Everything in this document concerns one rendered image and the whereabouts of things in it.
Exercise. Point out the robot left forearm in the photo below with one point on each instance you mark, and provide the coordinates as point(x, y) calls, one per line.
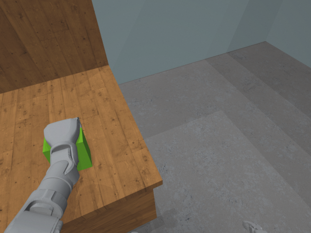
point(51, 196)

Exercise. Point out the robot right hand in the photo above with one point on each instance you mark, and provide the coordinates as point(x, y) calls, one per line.
point(252, 228)

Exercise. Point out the robot left upper arm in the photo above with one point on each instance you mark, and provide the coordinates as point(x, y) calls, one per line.
point(31, 222)

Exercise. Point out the robot left hand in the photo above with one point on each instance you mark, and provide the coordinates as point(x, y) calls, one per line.
point(61, 131)

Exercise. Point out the table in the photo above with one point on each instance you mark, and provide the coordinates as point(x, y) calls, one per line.
point(53, 66)

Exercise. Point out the sponge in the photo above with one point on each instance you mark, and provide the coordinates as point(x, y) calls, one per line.
point(84, 155)

